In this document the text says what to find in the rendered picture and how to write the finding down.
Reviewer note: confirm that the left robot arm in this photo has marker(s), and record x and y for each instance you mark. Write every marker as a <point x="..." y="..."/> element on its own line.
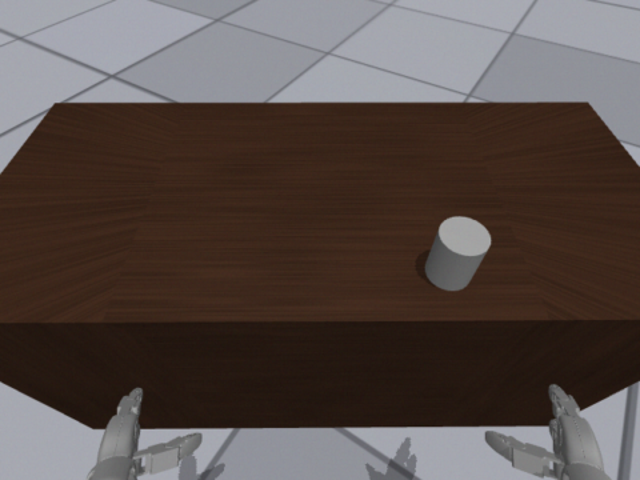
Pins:
<point x="114" y="468"/>

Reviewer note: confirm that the right robot hand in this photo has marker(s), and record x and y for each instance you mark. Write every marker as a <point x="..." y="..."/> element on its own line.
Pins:
<point x="573" y="441"/>

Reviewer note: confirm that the left robot hand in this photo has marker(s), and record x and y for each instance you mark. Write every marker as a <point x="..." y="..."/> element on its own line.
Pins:
<point x="121" y="439"/>

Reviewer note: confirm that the right robot arm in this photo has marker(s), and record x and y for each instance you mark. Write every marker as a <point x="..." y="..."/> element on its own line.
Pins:
<point x="579" y="471"/>

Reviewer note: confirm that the can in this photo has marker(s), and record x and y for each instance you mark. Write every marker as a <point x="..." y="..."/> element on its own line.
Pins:
<point x="458" y="249"/>

